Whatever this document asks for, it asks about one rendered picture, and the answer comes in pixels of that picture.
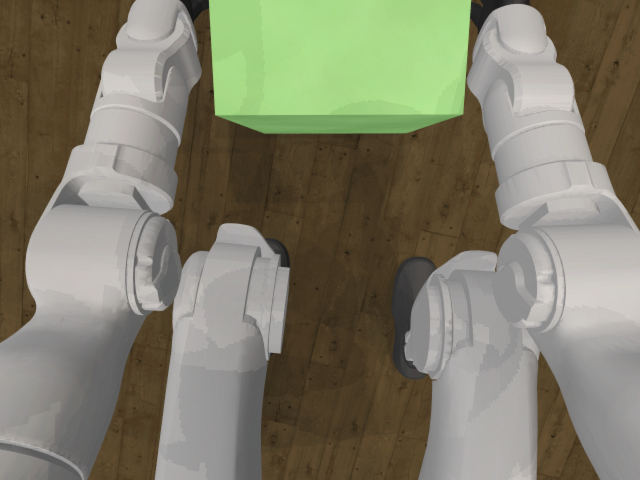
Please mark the robot right forearm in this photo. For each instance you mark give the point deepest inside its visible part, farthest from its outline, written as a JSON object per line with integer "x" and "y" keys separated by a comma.
{"x": 536, "y": 136}

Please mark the right robot upper arm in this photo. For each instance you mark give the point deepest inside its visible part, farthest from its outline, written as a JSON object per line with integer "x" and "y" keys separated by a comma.
{"x": 576, "y": 289}

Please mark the right robot hand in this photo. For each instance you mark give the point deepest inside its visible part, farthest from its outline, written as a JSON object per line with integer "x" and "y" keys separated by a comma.
{"x": 479, "y": 14}

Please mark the robot left thigh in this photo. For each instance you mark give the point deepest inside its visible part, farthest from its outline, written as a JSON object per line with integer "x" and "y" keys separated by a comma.
{"x": 211, "y": 425}

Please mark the left robot upper arm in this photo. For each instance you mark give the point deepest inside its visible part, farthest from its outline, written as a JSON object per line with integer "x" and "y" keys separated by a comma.
{"x": 95, "y": 274}

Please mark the carton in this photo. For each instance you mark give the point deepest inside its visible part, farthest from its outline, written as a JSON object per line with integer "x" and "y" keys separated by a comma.
{"x": 339, "y": 66}

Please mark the left robot hand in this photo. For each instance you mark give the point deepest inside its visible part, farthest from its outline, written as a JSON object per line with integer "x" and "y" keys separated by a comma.
{"x": 195, "y": 7}

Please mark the robot left forearm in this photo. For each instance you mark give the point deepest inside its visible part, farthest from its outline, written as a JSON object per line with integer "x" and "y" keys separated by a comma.
{"x": 136, "y": 124}

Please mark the robot left foot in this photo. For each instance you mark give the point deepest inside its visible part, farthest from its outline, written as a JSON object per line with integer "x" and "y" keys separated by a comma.
{"x": 279, "y": 248}

